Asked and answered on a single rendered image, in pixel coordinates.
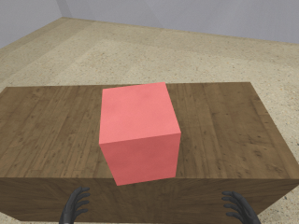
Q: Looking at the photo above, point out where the robot left hand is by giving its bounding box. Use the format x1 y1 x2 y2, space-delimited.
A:
59 186 91 224

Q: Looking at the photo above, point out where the robot right hand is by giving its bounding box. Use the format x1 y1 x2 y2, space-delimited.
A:
221 190 262 224

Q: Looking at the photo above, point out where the carton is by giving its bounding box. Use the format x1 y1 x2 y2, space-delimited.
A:
99 82 181 186

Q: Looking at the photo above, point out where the pedestal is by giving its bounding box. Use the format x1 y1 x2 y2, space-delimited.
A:
0 81 299 224

